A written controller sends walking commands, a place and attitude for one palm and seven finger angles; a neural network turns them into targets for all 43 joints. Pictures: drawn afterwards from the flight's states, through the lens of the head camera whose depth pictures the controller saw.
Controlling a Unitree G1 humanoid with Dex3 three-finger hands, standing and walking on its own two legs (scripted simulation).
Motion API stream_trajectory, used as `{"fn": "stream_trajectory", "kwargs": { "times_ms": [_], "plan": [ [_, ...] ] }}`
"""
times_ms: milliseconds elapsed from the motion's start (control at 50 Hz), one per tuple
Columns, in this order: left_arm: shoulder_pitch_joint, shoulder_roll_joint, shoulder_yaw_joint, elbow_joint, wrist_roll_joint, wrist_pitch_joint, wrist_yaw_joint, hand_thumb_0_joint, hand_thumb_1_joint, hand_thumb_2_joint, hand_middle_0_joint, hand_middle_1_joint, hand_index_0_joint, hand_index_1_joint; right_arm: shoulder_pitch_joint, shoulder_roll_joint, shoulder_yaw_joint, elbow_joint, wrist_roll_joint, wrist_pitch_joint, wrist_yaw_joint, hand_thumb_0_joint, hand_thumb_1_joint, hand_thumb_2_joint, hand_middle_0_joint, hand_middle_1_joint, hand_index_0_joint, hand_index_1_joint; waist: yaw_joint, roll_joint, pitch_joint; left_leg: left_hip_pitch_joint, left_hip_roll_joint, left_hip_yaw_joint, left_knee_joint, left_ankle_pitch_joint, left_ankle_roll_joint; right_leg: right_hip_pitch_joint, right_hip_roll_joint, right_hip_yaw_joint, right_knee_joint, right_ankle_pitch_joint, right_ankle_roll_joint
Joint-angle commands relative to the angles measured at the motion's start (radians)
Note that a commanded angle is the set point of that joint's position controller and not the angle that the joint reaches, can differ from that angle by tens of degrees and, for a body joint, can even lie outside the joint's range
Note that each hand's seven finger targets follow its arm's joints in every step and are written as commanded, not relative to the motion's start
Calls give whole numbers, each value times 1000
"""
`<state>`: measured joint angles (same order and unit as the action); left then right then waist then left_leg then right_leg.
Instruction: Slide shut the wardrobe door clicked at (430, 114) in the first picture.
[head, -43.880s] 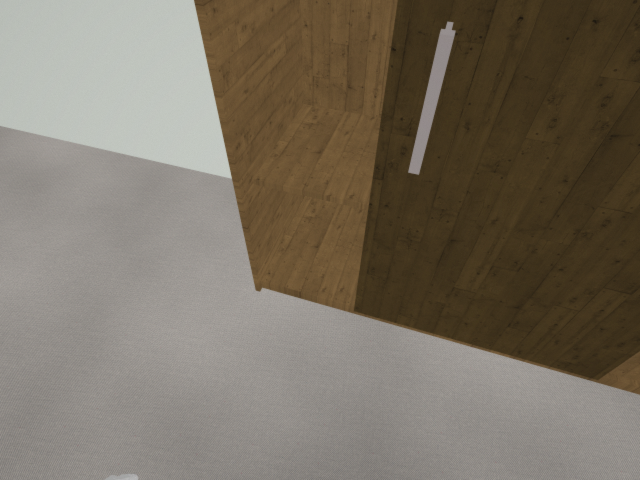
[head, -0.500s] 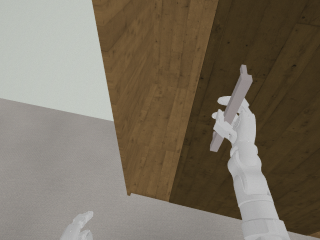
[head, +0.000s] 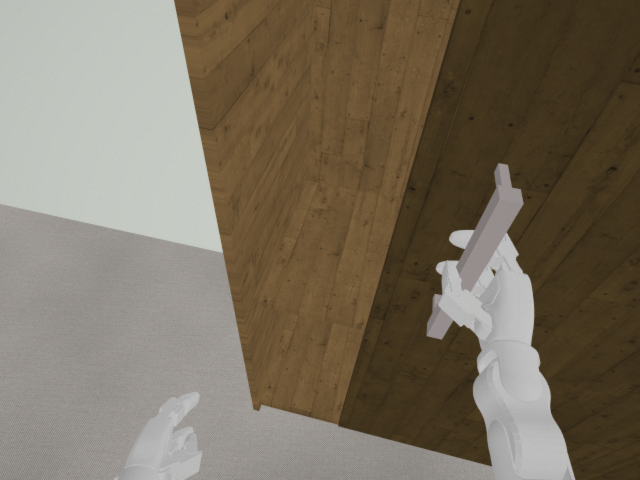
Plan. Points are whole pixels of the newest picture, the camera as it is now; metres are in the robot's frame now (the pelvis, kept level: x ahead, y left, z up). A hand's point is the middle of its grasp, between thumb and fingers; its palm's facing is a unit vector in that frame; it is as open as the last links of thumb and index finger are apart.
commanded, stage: tug the door sideways, standing still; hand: right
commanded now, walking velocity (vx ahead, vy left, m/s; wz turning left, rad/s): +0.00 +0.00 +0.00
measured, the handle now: (464, 263) +0.37 -0.14 +0.11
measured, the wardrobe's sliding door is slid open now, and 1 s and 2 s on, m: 0.24 0.23 0.09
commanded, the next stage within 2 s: step sideways, sliding the door along in 0.24 s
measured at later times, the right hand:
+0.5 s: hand (448, 282) +0.33 -0.11 +0.12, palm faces +0.12 +0.98 -0.13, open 5.6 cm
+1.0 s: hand (434, 272) +0.34 -0.10 +0.12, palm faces +0.35 +0.93 -0.06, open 5.4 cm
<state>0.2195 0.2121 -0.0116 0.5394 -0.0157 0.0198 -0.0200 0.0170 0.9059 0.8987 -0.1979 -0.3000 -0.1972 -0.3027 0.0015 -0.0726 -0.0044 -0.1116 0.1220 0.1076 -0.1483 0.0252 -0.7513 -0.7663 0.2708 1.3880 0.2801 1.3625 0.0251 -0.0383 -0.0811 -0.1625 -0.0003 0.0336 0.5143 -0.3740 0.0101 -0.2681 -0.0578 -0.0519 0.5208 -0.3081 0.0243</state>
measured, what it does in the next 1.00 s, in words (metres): steps to the left, turning right: left foot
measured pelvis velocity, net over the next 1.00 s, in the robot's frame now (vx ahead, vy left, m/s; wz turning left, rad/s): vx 0.02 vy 0.11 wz -0.27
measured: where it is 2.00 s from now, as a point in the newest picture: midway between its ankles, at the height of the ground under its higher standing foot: outside the picture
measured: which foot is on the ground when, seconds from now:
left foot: down 0.00-0.68, up 0.70-0.94, down 0.96-1.00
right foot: down 0.00-0.96, up 0.98-1.00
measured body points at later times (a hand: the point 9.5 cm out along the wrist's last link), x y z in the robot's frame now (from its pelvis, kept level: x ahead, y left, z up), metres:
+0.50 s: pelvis +0.04 +0.01 +0.00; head +0.08 +0.04 +0.45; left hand +0.26 +0.17 -0.11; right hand +0.32 -0.17 +0.13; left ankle -0.07 +0.12 -0.71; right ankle -0.04 -0.14 -0.74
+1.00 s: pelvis +0.02 +0.11 -0.05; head +0.08 +0.11 +0.40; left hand +0.27 +0.25 -0.16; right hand +0.32 -0.15 +0.12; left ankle +0.16 +0.23 -0.74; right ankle -0.04 -0.10 -0.73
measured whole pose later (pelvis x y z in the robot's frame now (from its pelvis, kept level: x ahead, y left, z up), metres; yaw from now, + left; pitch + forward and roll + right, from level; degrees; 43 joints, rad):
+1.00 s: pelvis +0.02 +0.11 -0.05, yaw -16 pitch -5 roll +1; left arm 0.11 0.19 0.03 0.61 -0.04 0.02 0.02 0.02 0.91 0.90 -0.20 -0.30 -0.20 -0.30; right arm -0.40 -0.09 0.03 0.08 0.06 -0.05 -0.12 0.00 -0.68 -0.85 0.48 1.41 0.45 1.40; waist -0.10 -0.07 0.22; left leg -0.44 0.06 0.03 0.83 -0.26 -0.01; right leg -0.32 -0.12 0.18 0.93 -0.54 0.02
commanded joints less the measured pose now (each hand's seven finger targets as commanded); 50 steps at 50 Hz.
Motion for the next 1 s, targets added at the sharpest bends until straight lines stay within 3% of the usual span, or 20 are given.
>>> {"fn": "stream_trajectory", "kwargs": {
  "times_ms": [0,260,320,340,380,460,520,560,580,620,640,660,680,700,760,800,840,900,940,980],
  "plan": [
    [-128,77,32,-181,-1,-44,7,0,900,900,-200,-300,-200,-300,-2,-33,44,-398,2,-82,31,0,-900,-900,450,1400,450,1400,-66,43,-240,75,2,33,9,902,-15,210,45,4,45,662,-45],
    [-116,75,36,-120,19,-44,15,0,900,900,-200,-300,-200,-300,-343,92,224,-320,-58,-83,-5,0,-900,-900,450,1400,450,1400,2,72,-269,-19,9,48,31,854,-13,295,42,61,88,765,-49],
    [-121,70,35,-108,16,-52,8,0,900,900,-200,-300,-200,-300,-455,108,265,-327,-62,-104,-7,0,-900,-900,450,1400,450,1400,24,46,-243,-85,2,51,19,710,-3,326,28,92,87,762,-47],
    [-150,102,25,-107,27,-25,41,0,900,900,-200,-300,-200,-300,-539,-143,161,-380,-111,-181,32,0,-900,-900,450,1400,450,1400,-18,12,-218,-99,19,11,34,676,-23,376,-7,93,69,835,-104],
    [-141,73,17,-105,39,-4,45,0,900,900,-200,-300,-200,-300,-403,23,268,-264,-105,-200,79,0,-900,-900,450,1400,450,1400,5,-58,-179,-237,-20,31,130,441,-39,490,-52,144,34,977,-130],
    [-153,64,32,-98,60,-9,41,0,900,900,-200,-300,-200,-300,-444,51,281,-212,-104,-203,85,0,-900,-900,450,1400,450,1400,-2,-108,-138,-385,-12,0,188,-3,-20,581,-151,207,-13,1030,-153],
    [-158,53,24,-100,49,-10,60,0,900,900,-200,-300,-200,-300,-482,32,278,-206,-113,-216,105,0,-900,-900,450,1400,450,1400,5,-60,-150,-186,6,28,-178,291,-12,495,-115,129,105,926,-96],
    [-130,61,41,-100,33,-6,62,0,900,900,-200,-300,-200,-300,-532,19,269,-216,-132,-248,134,0,-900,-900,450,1400,450,1400,4,250,-222,103,7,40,-169,1057,-21,299,12,11,306,802,-96],
    [-154,61,45,-109,28,-3,65,0,900,900,-200,-300,-200,-300,-553,18,264,-226,-134,-262,146,0,-900,-900,450,1400,450,1400,0,394,-232,257,61,3,-39,1401,-7,101,76,-32,370,399,-99],
    [-179,42,43,-115,14,-18,77,0,900,900,-200,-300,-200,-300,-524,54,282,-163,-106,-291,156,0,-900,-900,450,1400,450,1400,-22,387,-190,298,128,-29,137,1602,-42,-29,102,-13,215,59,-119],
    [-163,46,40,-111,11,-24,75,0,900,900,-200,-300,-200,-300,-555,103,328,-183,-98,-298,165,0,-900,-900,450,1400,450,1400,5,316,-220,204,93,13,302,1517,-69,98,77,-4,66,223,-146],
    [-142,78,54,-93,15,-24,70,0,900,900,-200,-300,-200,-300,-614,127,352,-211,-81,-299,167,0,-900,-900,450,1400,450,1400,44,160,-291,-48,24,56,559,1199,-115,413,-51,98,-53,765,-214],
    [-153,120,81,-96,40,-16,45,0,900,900,-200,-300,-200,-300,-662,164,375,-252,-59,-298,169,0,-900,-900,450,1400,450,1400,55,-147,-285,-473,-43,-11,868,156,-94,716,-285,348,-21,1218,-317],
    [-206,120,84,-103,45,-3,17,0,900,900,-200,-300,-200,-300,-734,165,378,-260,-67,-298,143,0,-900,-900,450,1400,450,1400,36,-204,-250,-560,-30,-117,1011,-141,-6,704,-354,435,7,1192,-327],
    [-221,83,69,-105,18,-2,11,0,900,900,-200,-300,-200,-300,-762,157,335,-150,-95,-271,128,0,-900,-900,450,1400,450,1400,-15,-59,-55,-601,80,-148,787,-147,21,382,-330,251,5,707,-247],
    [-217,60,57,-107,6,-25,27,0,900,900,-200,-300,-200,-300,-808,154,363,-154,-101,-264,140,0,-900,-900,450,1400,450,1400,-17,-206,-54,-290,75,-11,520,-4,7,156,-223,52,-20,550,-180],
    [-242,66,63,-121,-18,-47,35,0,900,900,-200,-300,-200,-300,-844,160,372,-117,-94,-264,150,0,-900,-900,450,1400,450,1400,-1,-278,-91,-11,31,72,431,22,-14,-56,-200,57,-56,218,-166],
    [-218,44,65,-110,-47,-47,48,0,900,900,-200,-300,-200,-300,-842,141,367,-80,-103,-259,135,0,-900,-900,450,1400,450,1400,-20,-71,-63,103,0,62,230,114,-20,-174,-90,16,193,-220,-98],
    [-216,23,68,-97,-32,-48,52,0,900,900,-200,-300,-200,-300,-856,106,342,-105,-106,-257,117,0,-900,-900,450,1400,450,1400,4,316,-52,-36,181,-343,-175,32,86,-192,103,25,536,-331,-35],
    [-190,40,89,-52,-17,-63,53,0,900,900,-200,-300,-200,-300,-796,66,292,-104,-105,-263,89,0,-900,-900,450,1400,450,1400,-10,421,-106,-161,271,-515,-292,-116,174,-70,83,95,686,-272,-25]
  ]
}}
